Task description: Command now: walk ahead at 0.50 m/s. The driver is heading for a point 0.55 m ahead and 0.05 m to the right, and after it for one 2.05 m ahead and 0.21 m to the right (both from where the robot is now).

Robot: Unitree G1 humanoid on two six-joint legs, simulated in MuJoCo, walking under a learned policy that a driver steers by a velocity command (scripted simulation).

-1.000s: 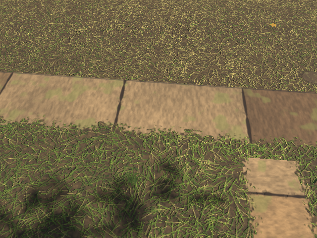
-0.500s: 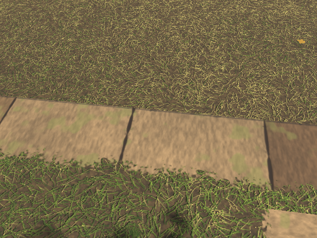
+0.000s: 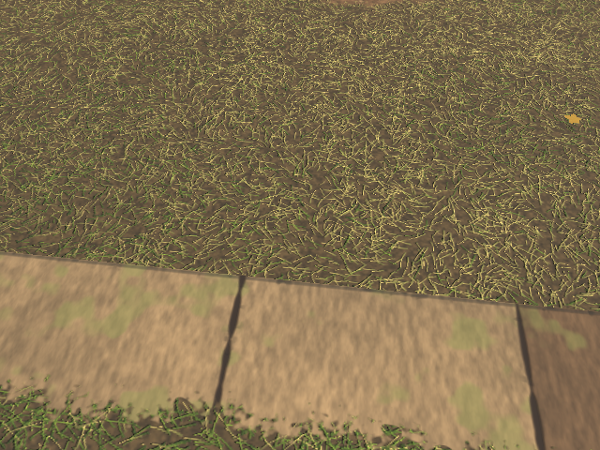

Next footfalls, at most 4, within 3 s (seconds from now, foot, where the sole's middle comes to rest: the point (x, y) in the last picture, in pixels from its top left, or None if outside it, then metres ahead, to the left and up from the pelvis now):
0.32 right None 0.34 -0.12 -0.78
0.82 left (285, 409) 0.59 0.04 -0.78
1.18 right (374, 443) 0.51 -0.16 -0.78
2.58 left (278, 381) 0.66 0.06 -0.78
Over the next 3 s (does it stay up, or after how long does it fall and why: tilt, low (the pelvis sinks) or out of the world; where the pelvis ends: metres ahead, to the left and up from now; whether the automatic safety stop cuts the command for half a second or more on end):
stays up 0.77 -0.02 -0.02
